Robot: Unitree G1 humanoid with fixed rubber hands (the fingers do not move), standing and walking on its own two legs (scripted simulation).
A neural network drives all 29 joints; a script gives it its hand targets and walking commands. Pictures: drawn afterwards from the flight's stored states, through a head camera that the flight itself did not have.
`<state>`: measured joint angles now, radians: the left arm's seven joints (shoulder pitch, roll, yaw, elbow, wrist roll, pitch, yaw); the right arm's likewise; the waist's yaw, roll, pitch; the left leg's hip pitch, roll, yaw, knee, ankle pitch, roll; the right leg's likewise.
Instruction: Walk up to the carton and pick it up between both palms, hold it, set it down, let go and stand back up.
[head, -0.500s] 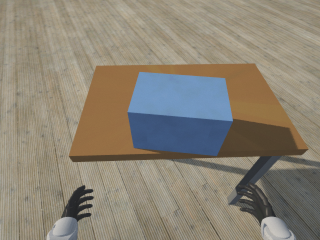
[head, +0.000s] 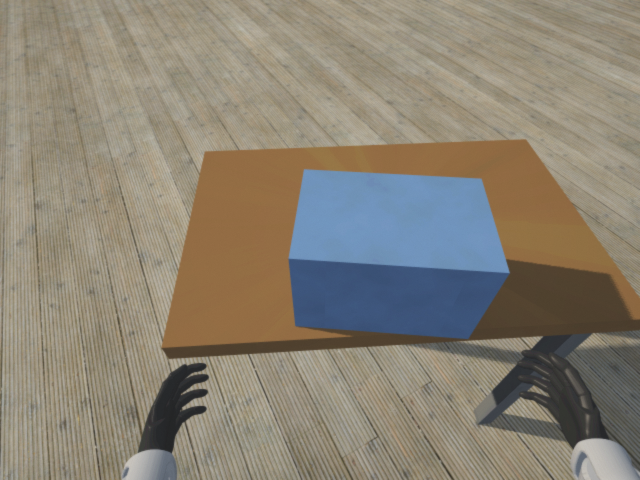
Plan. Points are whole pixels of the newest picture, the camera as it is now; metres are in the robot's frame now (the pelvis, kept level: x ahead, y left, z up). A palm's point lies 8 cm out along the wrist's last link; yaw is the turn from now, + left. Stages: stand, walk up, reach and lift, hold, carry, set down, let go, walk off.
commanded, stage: reach and lift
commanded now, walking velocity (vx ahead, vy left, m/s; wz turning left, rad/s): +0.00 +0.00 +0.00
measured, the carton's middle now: (386, 254) +0.43 -0.08 +0.00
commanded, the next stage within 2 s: none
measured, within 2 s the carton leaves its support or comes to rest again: neither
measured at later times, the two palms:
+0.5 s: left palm (200, 353) +0.26 +0.18 +0.02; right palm (583, 367) +0.24 -0.29 +0.02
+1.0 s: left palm (196, 275) +0.34 +0.19 +0.08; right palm (582, 295) +0.31 -0.30 +0.07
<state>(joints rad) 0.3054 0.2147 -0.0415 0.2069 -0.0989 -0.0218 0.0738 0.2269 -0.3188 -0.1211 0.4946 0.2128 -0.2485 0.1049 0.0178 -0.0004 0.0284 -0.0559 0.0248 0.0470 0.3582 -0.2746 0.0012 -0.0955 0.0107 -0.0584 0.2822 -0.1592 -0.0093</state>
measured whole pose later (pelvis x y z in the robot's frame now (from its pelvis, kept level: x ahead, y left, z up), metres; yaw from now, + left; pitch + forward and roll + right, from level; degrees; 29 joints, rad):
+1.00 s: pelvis -0.02 -0.02 +0.00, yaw +0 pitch +3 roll +0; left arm -0.41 0.29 0.02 0.54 -0.23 0.11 0.01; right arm -0.35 -0.42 -0.04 0.64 0.38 -0.01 0.05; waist -0.02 0.01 -0.03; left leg -0.17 0.03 0.05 0.35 -0.23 -0.01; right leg -0.24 0.02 -0.06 0.34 -0.15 -0.03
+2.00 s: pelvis -0.02 -0.02 -0.01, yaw +0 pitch +14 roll -1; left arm -1.07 0.37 -0.03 1.03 -0.26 0.22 0.02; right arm -1.02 -0.54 0.08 1.16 0.46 0.10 0.07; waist -0.01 0.01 -0.14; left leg -0.43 0.04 0.04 0.41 -0.22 -0.01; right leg -0.47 0.02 -0.07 0.33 -0.11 -0.03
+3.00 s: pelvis -0.05 -0.04 -0.04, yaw +1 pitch +28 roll +0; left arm -1.17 0.24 -0.12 1.47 -0.31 -0.32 0.06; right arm -1.06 -0.34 0.07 1.37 0.38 -0.25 -0.02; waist -0.04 0.01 -0.28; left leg -0.88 0.04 0.01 0.66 -0.27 -0.03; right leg -0.93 0.01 -0.08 0.61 -0.17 -0.05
